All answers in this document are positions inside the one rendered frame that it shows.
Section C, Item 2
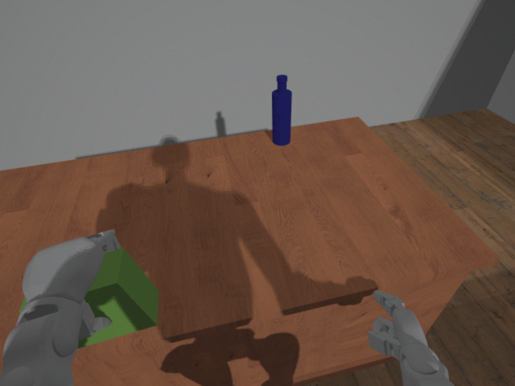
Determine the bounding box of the right robot forearm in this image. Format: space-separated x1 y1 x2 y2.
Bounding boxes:
399 343 455 386

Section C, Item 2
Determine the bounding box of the sponge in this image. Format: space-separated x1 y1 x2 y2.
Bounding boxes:
19 248 159 349

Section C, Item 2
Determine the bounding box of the robot left hand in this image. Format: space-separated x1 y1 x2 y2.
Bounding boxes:
23 229 121 341

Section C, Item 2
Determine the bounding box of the robot right hand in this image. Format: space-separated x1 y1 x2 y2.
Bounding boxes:
368 290 428 361

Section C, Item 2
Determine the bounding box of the left robot forearm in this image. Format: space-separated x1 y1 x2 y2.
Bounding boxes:
0 297 84 386

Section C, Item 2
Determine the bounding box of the table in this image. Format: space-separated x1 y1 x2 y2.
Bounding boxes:
0 117 500 386

